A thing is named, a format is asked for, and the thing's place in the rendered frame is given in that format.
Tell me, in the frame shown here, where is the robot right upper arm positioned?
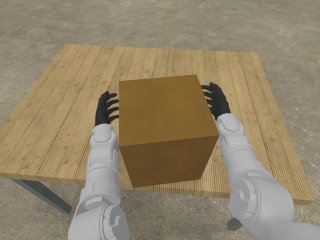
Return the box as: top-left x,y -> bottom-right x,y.
228,177 -> 320,240

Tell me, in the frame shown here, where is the right robot hand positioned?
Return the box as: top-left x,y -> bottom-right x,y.
201,82 -> 231,121

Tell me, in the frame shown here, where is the robot left upper arm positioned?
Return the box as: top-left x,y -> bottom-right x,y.
68,204 -> 130,240

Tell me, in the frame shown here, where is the carton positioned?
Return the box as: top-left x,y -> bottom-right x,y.
119,74 -> 220,188

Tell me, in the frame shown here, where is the table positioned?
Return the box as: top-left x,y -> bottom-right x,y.
0,44 -> 316,231

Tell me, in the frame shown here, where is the left robot forearm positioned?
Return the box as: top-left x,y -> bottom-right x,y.
67,123 -> 122,240

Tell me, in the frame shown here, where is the left robot hand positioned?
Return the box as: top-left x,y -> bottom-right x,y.
95,91 -> 119,127

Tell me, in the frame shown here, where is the right robot forearm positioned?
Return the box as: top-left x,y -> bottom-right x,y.
216,113 -> 295,213

